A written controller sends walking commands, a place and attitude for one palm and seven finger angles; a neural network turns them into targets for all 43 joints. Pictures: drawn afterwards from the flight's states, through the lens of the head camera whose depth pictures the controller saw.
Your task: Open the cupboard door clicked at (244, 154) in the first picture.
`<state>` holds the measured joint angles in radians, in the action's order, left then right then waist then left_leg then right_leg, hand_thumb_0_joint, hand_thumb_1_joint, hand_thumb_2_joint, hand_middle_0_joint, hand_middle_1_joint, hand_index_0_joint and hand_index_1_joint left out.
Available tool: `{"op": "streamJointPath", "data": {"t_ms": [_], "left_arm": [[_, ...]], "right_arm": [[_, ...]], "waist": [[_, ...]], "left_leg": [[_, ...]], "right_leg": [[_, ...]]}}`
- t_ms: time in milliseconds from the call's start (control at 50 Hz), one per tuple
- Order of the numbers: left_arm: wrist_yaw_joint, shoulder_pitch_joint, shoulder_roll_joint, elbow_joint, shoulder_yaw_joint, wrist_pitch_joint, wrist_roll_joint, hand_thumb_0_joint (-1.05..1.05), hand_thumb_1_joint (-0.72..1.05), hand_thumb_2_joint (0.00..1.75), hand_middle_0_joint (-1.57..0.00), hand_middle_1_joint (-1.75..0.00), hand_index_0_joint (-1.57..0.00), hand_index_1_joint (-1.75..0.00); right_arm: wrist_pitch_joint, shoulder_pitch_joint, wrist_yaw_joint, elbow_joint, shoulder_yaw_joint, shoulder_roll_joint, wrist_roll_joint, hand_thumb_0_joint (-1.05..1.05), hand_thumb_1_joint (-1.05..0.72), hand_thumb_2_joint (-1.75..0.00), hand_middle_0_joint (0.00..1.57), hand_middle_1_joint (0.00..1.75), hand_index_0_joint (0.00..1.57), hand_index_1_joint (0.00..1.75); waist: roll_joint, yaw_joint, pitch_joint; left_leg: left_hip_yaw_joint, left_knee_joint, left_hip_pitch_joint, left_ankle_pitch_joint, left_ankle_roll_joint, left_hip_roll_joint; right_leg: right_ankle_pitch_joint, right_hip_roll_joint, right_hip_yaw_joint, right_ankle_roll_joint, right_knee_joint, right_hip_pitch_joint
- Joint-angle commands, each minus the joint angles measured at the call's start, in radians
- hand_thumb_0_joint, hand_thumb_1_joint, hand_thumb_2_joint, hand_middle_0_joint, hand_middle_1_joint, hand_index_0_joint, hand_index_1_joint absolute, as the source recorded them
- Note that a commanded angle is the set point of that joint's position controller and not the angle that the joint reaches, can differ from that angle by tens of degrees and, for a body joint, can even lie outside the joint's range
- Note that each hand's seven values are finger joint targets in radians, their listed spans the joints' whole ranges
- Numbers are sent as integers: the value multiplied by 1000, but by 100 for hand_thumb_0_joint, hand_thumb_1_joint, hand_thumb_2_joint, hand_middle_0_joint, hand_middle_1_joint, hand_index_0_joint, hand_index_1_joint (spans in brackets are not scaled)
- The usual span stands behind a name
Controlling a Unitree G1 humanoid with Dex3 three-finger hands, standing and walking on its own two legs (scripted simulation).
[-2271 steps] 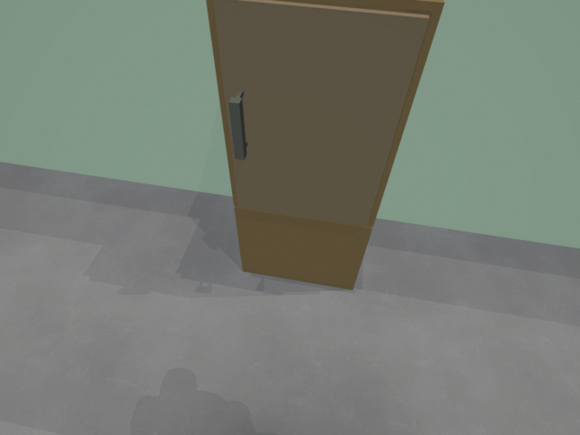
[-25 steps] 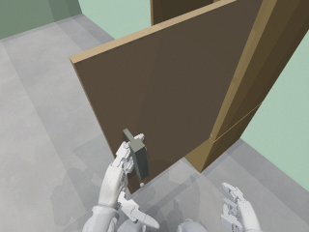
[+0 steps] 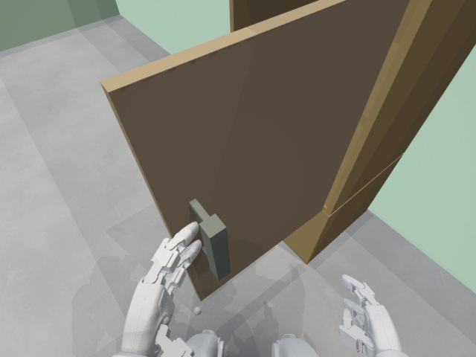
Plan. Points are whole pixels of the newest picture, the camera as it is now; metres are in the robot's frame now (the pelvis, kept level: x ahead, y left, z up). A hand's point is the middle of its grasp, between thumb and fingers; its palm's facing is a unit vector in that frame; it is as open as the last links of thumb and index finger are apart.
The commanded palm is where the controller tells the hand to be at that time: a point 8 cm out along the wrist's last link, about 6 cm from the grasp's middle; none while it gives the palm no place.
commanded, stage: slide the hand sideways off the handle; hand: left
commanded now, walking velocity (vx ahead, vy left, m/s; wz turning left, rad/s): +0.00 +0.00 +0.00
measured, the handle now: (209, 241) +0.28 +0.06 +0.07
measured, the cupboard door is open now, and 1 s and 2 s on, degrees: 88 87 87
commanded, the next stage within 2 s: draw the hand back to the body in 0.50 s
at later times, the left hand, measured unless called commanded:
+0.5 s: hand (145, 330) +0.16 +0.13 +0.07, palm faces -0.03 -1.00 -0.04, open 16.0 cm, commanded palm +0.13 +0.18 +0.07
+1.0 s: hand (100, 323) +0.16 +0.16 +0.12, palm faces -0.08 -1.00 -0.06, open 16.3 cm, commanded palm +0.13 +0.23 +0.14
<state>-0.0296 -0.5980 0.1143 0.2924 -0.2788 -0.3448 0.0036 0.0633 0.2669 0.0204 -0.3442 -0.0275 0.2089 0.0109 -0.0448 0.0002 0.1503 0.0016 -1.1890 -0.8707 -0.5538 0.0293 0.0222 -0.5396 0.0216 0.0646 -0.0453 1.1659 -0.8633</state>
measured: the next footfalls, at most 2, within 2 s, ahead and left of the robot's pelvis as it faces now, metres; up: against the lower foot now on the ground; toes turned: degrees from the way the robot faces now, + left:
none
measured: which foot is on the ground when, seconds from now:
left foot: down 0.00-1.00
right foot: down 0.00-1.00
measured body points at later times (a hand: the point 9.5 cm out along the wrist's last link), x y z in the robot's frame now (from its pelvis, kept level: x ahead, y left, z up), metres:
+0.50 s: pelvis +0.00 -0.01 +0.00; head +0.04 -0.01 +0.44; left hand +0.16 +0.19 +0.07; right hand +0.20 -0.24 -0.07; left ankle +0.02 +0.10 -0.65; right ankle +0.02 -0.10 -0.65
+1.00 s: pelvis +0.00 +0.01 +0.02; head +0.01 +0.01 +0.47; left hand +0.15 +0.22 +0.13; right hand +0.19 -0.21 -0.03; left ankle +0.02 +0.10 -0.65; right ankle +0.02 -0.10 -0.65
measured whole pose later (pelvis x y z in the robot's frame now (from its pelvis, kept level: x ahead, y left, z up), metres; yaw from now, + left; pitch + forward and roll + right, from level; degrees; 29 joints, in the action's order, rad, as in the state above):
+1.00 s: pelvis +0.00 +0.01 +0.02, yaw +0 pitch +9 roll -3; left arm 0.20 -0.73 0.26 0.45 0.04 -0.23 0.24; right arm 0.09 0.29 -0.06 -0.38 -0.03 0.21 -0.05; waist -0.06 -0.02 0.16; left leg 0.03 -1.09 -0.72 -0.52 0.04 0.01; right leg -0.48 0.04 0.08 -0.03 1.01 -0.69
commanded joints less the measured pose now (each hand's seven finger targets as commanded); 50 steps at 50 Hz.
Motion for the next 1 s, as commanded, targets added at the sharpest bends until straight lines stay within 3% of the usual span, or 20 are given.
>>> {"op": "streamJointPath", "data": {"t_ms": [0, 80, 160, 200, 260, 340, 400, 460, 520, 580, 620, 660, 760, 780, 880, 980], "left_arm": [[3, -22, 24, 232, 80, -69, 38, 0, -50, 30, -15, -30, -15, -30], [24, -54, 38, 237, 119, -54, 62, 0, -50, 30, -15, -30, -15, -30], [48, -111, 86, 218, 211, -35, 98, 0, -50, 30, -15, -30, -15, -30], [62, -99, 88, 218, 223, -36, 110, 0, -50, 30, -15, -30, -15, -30], [83, -147, 101, 221, 258, -49, 136, 0, -50, 30, -15, -30, -15, -30], [121, -153, 125, 220, 303, -80, 167, 0, -50, 30, -15, -30, -15, -30], [164, -140, 141, 216, 317, -102, 190, 0, -50, 30, -15, -30, -15, -30], [223, -125, 115, 266, 260, -124, 215, 0, -50, 30, -15, -30, -15, -30], [257, -93, 116, 256, 234, -120, 220, 0, -50, 30, -15, -30, -15, -30], [244, -111, 137, 248, 262, -92, 208, 0, -50, 30, -15, -30, -15, -30], [214, -112, 188, 330, 306, -67, 204, 0, -50, 30, -15, -30, -15, -30], [180, -155, 215, 357, 356, -27, 204, 0, -50, 30, -15, -30, -15, -30], [181, -157, 186, 340, 357, 23, 233, 0, -50, 30, -15, -30, -15, -30], [194, -146, 166, 343, 327, 24, 236, 0, -50, 30, -15, -30, -15, -30], [231, -153, 196, 354, 355, 40, 254, 0, -50, 30, -15, -30, -15, -30], [222, -126, 235, 381, 421, 67, 265, 0, -50, 30, -15, -30, -15, -30]], "right_arm": [[50, -54, -17, 173, 46, 101, -9, 0, -90, -90, 20, 30, 20, 30], [46, -57, -28, 175, 49, 100, -14, 0, -90, -90, 20, 30, 20, 30], [33, -67, -39, 170, 57, 94, -24, 0, -90, -90, 20, 30, 20, 30], [32, -71, -43, 163, 57, 91, -27, 0, -90, -90, 20, 30, 20, 30], [33, -82, -48, 159, 62, 87, -28, 0, -90, -90, 20, 30, 20, 30], [36, -91, -54, 146, 68, 87, -31, 0, -90, -90, 20, 30, 20, 30], [44, -95, -61, 138, 71, 96, -34, 0, -90, -90, 20, 30, 20, 30], [65, -88, -65, 146, 71, 109, -33, 0, -90, -90, 20, 30, 20, 30], [80, -74, -73, 143, 74, 120, -36, 0, -90, -90, 20, 30, 20, 30], [80, -77, -75, 145, 78, 119, -37, 0, -90, -90, 20, 30, 20, 30], [69, -77, -77, 164, 76, 116, -43, 0, -90, -90, 20, 30, 20, 30], [52, -75, -81, 171, 77, 107, -49, 0, -90, -90, 20, 30, 20, 30], [41, -84, -89, 167, 61, 104, -61, 0, -90, -90, 20, 30, 20, 30], [49, -85, -89, 167, 57, 108, -61, 0, -90, -90, 20, 30, 20, 30], [79, -79, -89, 154, 49, 117, -64, 0, -90, -90, 20, 30, 20, 30], [90, -80, -90, 147, 46, 121, -69, 0, -90, -90, 20, 30, 20, 30]], "waist": [[73, 5, 145], [77, -9, 165], [93, -28, 161], [90, -18, 143], [81, -30, 148], [64, -26, 134], [79, -15, 127], [35, 3, 157], [54, 21, 137], [47, -3, 153], [0, -27, 195], [-1, -48, 214], [47, -22, 106], [33, -4, 80], [-6, -11, 59], [-13, -22, 41]], "left_leg": [[41, 158, 70, 172, -1, 7], [37, 154, 67, 185, -1, 9], [26, 151, 36, 188, -3, 11], [23, 142, 32, 186, -4, 9], [27, 140, 26, 203, -6, 11], [22, 124, 7, 176, -9, 9], [26, 105, -15, 164, -7, 5], [34, 104, 12, 181, 0, 5], [41, 100, 12, 148, 4, -3], [44, 111, 11, 149, 2, -3], [43, 145, 58, 168, 1, -1], [45, 182, 97, 193, 1, 0], [51, 232, 120, 170, 3, -5], [50, 237, 132, 157, 3, -6], [63, 292, 192, 158, 0, -12], [76, 345, 236, 157, -5, -20]], "right_leg": [[190, -3, -61, 6, -198, 134], [199, -1, -65, 7, -199, 158], [200, -3, -92, 10, -225, 210], [205, -6, -99, 16, -230, 198], [242, -5, -104, 15, -225, 219], [200, -11, -120, 20, -233, 199], [177, -17, -138, 25, -240, 188], [190, -12, -116, 21, -224, 167], [122, -7, -97, 21, -222, 108], [99, 0, -81, 12, -203, 107], [118, 4, -73, 7, -207, 144], [152, 14, -55, 5, -219, 191], [124, 17, -50, 14, -296, 217], [111, 15, -51, 18, -311, 201], [120, 16, -28, 14, -331, 224], [131, 23, -8, 12, -347, 254]]}}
